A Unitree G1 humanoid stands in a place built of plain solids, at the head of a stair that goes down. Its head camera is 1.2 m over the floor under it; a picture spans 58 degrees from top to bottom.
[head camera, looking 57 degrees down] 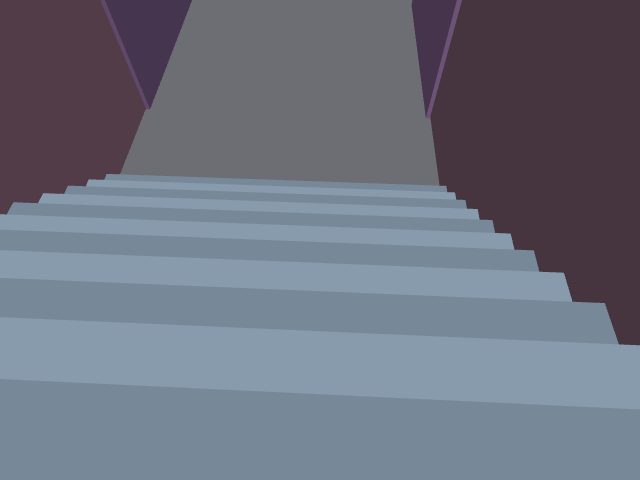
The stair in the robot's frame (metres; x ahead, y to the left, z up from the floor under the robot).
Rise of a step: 0.21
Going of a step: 0.26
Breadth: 3.45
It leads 3 degrees to the right of straight ahead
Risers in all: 11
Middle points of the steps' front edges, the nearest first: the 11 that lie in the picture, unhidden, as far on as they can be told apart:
0.31 0.57 0.00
0.57 0.56 -0.21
0.83 0.55 -0.42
1.09 0.54 -0.64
1.34 0.53 -0.85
1.60 0.51 -1.06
1.86 0.50 -1.27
2.11 0.49 -1.49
2.37 0.48 -1.70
2.63 0.47 -1.91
2.89 0.45 -2.12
